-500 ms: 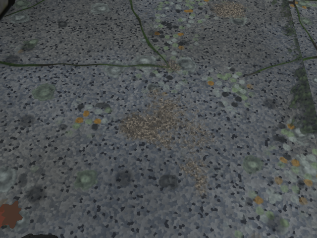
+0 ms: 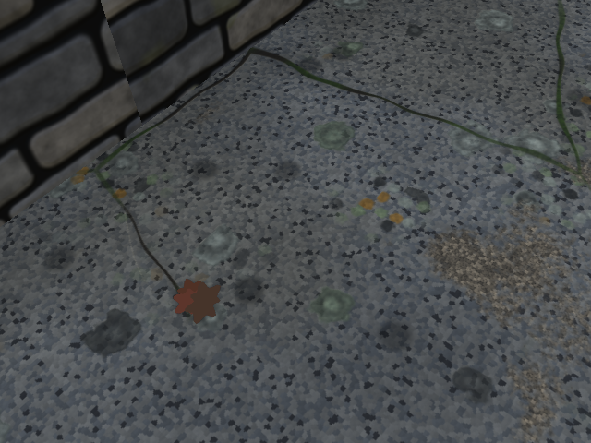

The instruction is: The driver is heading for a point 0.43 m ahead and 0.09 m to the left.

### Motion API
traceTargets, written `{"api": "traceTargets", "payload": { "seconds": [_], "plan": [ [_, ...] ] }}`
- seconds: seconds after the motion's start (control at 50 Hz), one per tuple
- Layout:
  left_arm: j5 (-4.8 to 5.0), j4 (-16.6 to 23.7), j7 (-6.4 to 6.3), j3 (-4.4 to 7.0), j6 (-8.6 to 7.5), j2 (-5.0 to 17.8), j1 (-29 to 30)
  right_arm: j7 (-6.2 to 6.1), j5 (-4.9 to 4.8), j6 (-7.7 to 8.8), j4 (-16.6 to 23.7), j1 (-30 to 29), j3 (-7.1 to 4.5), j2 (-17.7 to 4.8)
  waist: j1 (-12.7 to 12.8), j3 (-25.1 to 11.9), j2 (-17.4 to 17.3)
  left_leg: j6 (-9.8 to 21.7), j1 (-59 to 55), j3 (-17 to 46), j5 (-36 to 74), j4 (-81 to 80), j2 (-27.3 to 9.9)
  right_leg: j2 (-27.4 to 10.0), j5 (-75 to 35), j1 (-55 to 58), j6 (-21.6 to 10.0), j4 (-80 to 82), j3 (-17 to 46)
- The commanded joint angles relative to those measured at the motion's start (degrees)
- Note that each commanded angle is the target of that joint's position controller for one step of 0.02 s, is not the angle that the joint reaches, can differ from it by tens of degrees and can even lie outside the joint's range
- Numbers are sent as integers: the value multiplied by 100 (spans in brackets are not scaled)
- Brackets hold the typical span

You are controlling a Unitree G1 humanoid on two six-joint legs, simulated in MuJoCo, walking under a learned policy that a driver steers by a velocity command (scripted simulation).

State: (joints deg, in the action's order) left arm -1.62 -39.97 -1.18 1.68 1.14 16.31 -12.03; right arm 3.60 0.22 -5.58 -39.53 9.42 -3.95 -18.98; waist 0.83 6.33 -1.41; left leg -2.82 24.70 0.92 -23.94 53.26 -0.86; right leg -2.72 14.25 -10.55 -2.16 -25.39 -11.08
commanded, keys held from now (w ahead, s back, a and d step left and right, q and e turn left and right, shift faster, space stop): shift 0.02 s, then w+shift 0.48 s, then shift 0.50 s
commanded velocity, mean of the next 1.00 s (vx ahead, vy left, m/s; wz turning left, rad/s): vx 0.45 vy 0.00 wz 0.16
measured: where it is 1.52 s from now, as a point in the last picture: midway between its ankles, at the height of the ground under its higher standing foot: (301, 395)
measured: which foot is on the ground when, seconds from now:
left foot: up 0.00-0.10, down 0.12-0.62, up 0.64-1.00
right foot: down 0.00-0.12, up 0.14-0.58, down 0.60-1.00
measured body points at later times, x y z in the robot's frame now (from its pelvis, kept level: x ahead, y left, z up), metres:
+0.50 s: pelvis +0.18 +0.04 -0.01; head +0.20 +0.05 +0.44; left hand +0.33 +0.32 -0.11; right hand +0.18 -0.24 -0.14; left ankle -0.02 +0.11 -0.74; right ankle +0.38 -0.08 -0.70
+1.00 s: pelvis +0.46 +0.05 +0.00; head +0.49 +0.06 +0.44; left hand +0.45 +0.30 -0.15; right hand +0.61 -0.17 -0.13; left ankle +0.57 +0.16 -0.72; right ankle +0.44 -0.05 -0.74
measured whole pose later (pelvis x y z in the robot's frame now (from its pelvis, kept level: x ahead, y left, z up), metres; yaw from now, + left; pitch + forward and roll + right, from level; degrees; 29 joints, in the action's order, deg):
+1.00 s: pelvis +0.46 +0.05 +0.00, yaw +8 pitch -1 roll -2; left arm -0.2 -53.5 0.9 0.8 -3.5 12.5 -18.6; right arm 0.5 2.0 1.9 -51.3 8.3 0.4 -12.4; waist 1.9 4.1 -1.6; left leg 1.7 27.0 -0.1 -2.6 34.3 -0.9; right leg 3.3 15.6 -6.1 -2.6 -22.3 -5.3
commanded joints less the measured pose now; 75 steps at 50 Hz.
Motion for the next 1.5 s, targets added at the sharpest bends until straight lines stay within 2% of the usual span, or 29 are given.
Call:
{"api": "traceTargets", "payload": {
  "seconds": [0.02, 0.06, 0.1, 0.12, 0.14, 0.16, 0.18, 0.22, 0.4, 0.48, 0.52, 0.56, 0.58, 0.6, 0.62, 0.64, 0.66, 0.68, 0.74, 0.86, 0.98, 1.02, 1.04, 1.06, 1.1, 1.24, 1.3, 1.36, 1.5],
  "plan": [
    [9, 236, 67, 311, -83, 1037, -81, -54, -31, 88, 468, -124, -18, -258, 73, -915, 1202, 184, -350, -350, -216, -762, 215, -1383, -3325, 659, -867, 265, 851],
    [-29, 158, 133, 364, -64, 1172, -335, -38, 24, 112, 496, -197, 5, -318, 180, -1066, 1297, 397, -807, -496, -415, -1430, 287, -1483, -613, 446, -813, 632, 1052],
    [11, 150, 171, 349, 13, 1100, -117, 2, 107, 195, 224, 333, 34, -290, -246, -766, 876, 721, -2325, -612, 49, -2679, 387, -1337, 2105, -973, -587, 642, 948],
    [-19, 183, 191, 253, 17, 755, -56, -43, 136, 276, -178, 1227, -22, -473, -628, -815, -20, 924, -3590, -19, -501, -3228, 160, -934, 2684, -2093, -332, -303, 511],
    [-28, 498, 299, 33, -12, 19, 139, -123, 184, 375, -234, 1863, -130, -1050, -945, -981, -1966, 1413, -4303, 2772, -2758, -4211, -1753, -119, 2804, -3541, 87, -2778, -222],
    [-141, 673, 290, 168, -35, 576, 706, -243, 146, 442, -51, 1455, -165, -1211, -1022, -128, -1202, 1906, -3182, 3819, -3048, -4844, -2200, -7, 1814, -4371, 131, -3244, 706],
    [-28, 724, 353, 277, -92, 876, 935, -317, 145, 475, -106, 1110, -68, -901, -783, 266, -777, 1801, -2809, 3141, -2484, -4797, -1866, -296, 909, -4270, 135, -3305, 1067],
    [-23, 326, 480, 325, -222, 942, 158, -337, 81, 634, -104, 712, 19, -672, -250, -17, -701, 1461, -2778, 2129, -1163, -4812, -1225, -332, 70, -3643, 198, -3080, 1073],
    [-31, 385, 505, 246, -176, 555, 1016, -273, 40, 1050, -589, 1457, 49, -526, -401, 315, -373, 1525, -2496, 1102, 345, -5290, -899, -279, -1262, -3871, 403, -2365, 868],
    [-31, 651, 562, 151, -226, 448, 1609, -346, 46, 1132, -858, 1681, 57, -580, -465, 544, -259, 1506, -2707, 811, 1428, -5629, -1126, -221, -1411, -3405, 58, -1449, 704],
    [-58, 725, 542, 98, -258, 374, 1602, -373, 79, 1112, -1037, 1717, 64, -632, -357, 506, -228, 1406, -3035, 475, 3262, -5264, -1142, -19, -1000, -2978, -221, -1066, 502],
    [-76, 532, 394, 123, -297, 422, 835, -401, 154, 1091, -1198, 1829, 45, -797, -8, -164, -476, 1169, -3199, 232, 7089, -3800, -1112, 578, -485, -1607, -439, -1062, 224],
    [-68, 226, 292, 199, -344, 604, -245, -427, 187, 1047, -1272, 1807, 6, -917, 480, -787, -539, 1017, -3077, 145, 7936, -2465, -1054, 790, -373, -480, -545, -963, 263],
    [-137, -93, 198, 282, -421, 845, -1363, -462, 128, 1049, -1266, 1685, 18, -895, 1020, -1410, -389, 857, -2242, 19, 6942, -912, -799, 380, -934, 1111, -667, -590, 686],
    [-288, -204, 110, 468, -459, 1609, -1835, -393, -84, 1097, -1030, 2184, 200, -182, 784, -2404, 901, 659, -497, -141, 3693, 1297, 5, -1295, -606, 2956, -1038, -477, 2733],
    [-139, -311, 178, 511, -453, 1783, -2018, -417, -183, 1121, -1162, 2517, 157, -157, 654, -3345, 1823, 605, 339, 539, -598, 3060, 1133, -2450, -2759, 3497, -1700, 186, 5298],
    [38, -295, 201, 474, -472, 1511, -1389, -475, -82, 1099, -1074, 1844, 86, -413, 429, -2658, 822, 669, 589, 1053, -75, 3354, 689, -2053, -3991, 2775, -1539, -35, 4301],
    [81, -308, 208, 332, -519, 986, -904, -464, -63, 1128, -1018, 1498, 145, -311, 251, -1797, 550, 654, 695, 801, 159, 2953, 362, -1863, -4811, 1924, -1416, -15, 3242],
    [94, -492, 193, 80, -607, 257, -529, -353, 166, 909, -1078, 1318, 187, -76, -123, -887, 467, 569, 286, 449, 306, 1852, 8, -1224, -4968, 365, -1014, 653, 1964],
    [96, -768, 226, 47, -663, 376, -228, -265, 149, 740, -1029, 887, 338, 349, -401, -825, 792, 386, -378, -183, 1548, -648, 2, -644, -4985, -470, -892, 1017, 753],
    [152, -1089, 175, 92, -507, 433, -480, -342, 181, 760, -1144, 424, 308, 150, -207, -700, 627, 481, -1013, -143, 2235, -1937, 2, -863, -3223, -261, -672, 570, 1131],
    [103, -1205, 124, 76, -440, 328, -658, -389, 247, 862, -1334, 672, 263, 9, -249, -559, 226, 599, -1550, 101, 2884, -2827, -129, -592, -2036, -327, -402, -39, 1189],
    [11, -1241, 101, 53, -421, 196, -1105, -429, 245, 939, -1368, 831, 206, -313, -55, -746, -454, 709, -2001, 823, 4989, -2791, -919, -229, -666, -460, -209, -616, 1002],
    [143, -1475, 60, -59, -318, -260, -1990, -476, 137, 894, -1350, 799, 217, -330, 204, -1312, -1191, 1484, -2205, 1731, 5810, -2901, -1814, 272, 1436, -393, -76, -1325, 827],
    [150, -1474, -22, 33, -82, 128, -1276, -506, 61, 792, -1381, 674, 294, -1, -96, -1108, -811, 1849, -1763, 2084, 3844, -3466, -1687, 431, 2141, -704, -47, -1864, 1116],
    [94, -1903, -84, -72, 78, -234, -1100, -594, 28, 654, -1588, -16, 325, 105, 226, -1000, -379, 1067, -1063, 932, 1816, -3728, -835, 330, 386, 304, 155, -273, 1018],
    [-2, -1885, -83, -79, 17, 36, -810, -550, -48, 559, -1736, 175, 251, 110, -49, -428, -50, 611, -734, 826, 226, -3874, -452, -129, 328, -48, 26, 439, 1566],
    [66, -1994, -72, -123, -122, -93, -689, -522, 18, 554, -1949, 301, 234, 251, -163, -235, 482, 654, -1581, 589, 1341, -3424, -338, -239, 467, -793, 7, 795, 1706],
    [85, -2156, -128, -147, -205, -165, -850, -528, 20, 600, -2305, 381, 240, 363, -134, -343, 265, 625, -1737, 504, 1992, -3338, -333, -285, -88, -401, -57, 825, 1695]
  ]
}}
